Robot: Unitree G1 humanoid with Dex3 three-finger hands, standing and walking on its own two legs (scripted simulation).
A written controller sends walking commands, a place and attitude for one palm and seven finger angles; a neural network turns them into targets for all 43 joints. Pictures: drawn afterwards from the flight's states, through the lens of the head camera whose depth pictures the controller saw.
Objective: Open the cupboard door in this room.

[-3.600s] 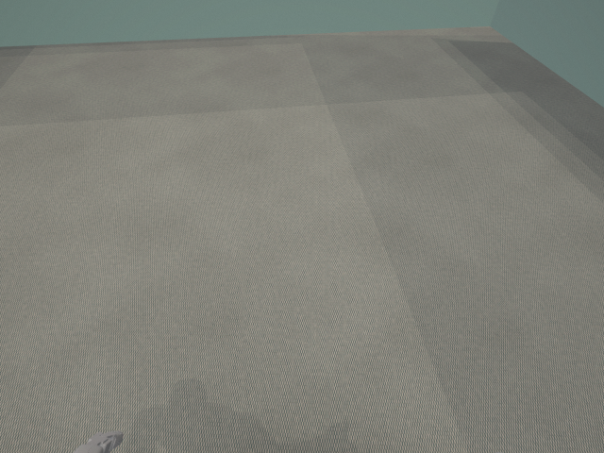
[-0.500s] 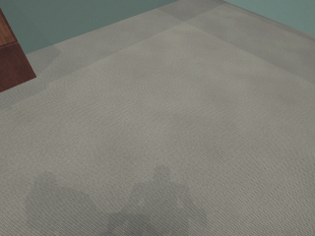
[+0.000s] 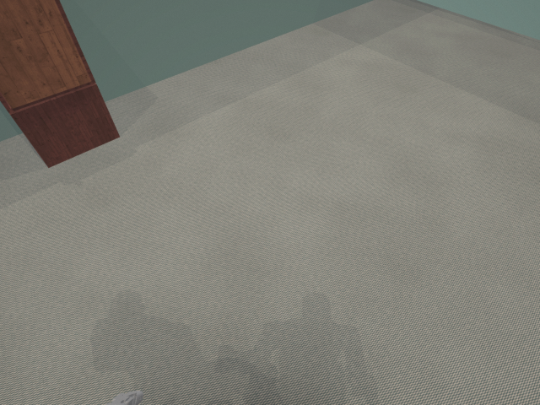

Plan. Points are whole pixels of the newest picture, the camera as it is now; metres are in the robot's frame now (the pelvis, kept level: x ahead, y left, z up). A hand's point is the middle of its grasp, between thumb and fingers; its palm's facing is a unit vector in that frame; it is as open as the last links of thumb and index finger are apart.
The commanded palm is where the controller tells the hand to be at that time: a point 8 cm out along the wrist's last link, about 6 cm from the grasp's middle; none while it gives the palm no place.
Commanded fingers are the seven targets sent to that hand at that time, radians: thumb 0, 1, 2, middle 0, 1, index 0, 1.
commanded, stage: turn or walk to find it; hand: left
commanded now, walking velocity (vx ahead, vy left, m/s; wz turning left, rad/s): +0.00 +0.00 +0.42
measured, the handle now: out of the picture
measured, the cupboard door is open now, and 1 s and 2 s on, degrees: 0 0 0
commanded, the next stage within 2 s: stand and wait in 0.12 s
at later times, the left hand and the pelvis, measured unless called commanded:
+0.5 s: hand out of the picture -0.06 +0.16 -0.18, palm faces +0.22 -0.95 -0.22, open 7.3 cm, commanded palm none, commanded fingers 0.00 0.90 0.90 -0.20 -0.30 -0.20 -0.30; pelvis -0.03 -0.02 +0.00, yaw +8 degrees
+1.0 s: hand out of the picture -0.09 +0.17 -0.18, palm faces +0.18 -0.97 -0.17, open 7.4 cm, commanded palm none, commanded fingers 0.00 0.90 0.90 -0.20 -0.30 -0.20 -0.30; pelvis -0.05 +0.00 +0.00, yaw +8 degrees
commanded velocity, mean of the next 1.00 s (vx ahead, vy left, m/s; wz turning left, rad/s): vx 0.00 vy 0.00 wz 0.13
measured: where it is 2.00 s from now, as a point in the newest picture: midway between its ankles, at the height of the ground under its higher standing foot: outside the picture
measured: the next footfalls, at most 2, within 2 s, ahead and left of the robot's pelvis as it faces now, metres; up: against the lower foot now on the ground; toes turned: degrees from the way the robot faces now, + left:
right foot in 0.08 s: +0.03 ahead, -0.13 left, +0.00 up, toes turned +0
left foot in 0.52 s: -0.04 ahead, +0.11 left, +0.00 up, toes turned +13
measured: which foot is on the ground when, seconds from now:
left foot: down 0.00-0.08, up 0.10-0.50, down 0.52-1.00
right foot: up 0.00-0.06, down 0.08-1.00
